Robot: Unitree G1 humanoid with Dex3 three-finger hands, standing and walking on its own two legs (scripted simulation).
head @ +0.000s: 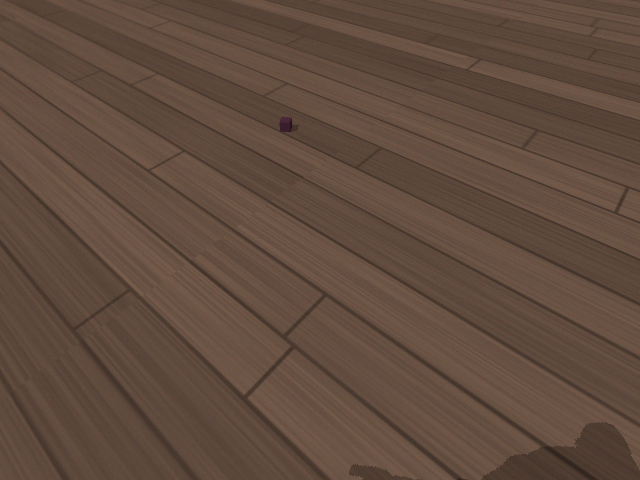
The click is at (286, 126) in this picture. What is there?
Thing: cube
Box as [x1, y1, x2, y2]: [279, 117, 291, 131]
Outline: 281,117 279,122 280,131 290,131 291,117
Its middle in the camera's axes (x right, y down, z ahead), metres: -0.21 -0.67 +2.28
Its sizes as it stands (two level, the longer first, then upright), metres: 0.061 0.061 0.061
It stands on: the floor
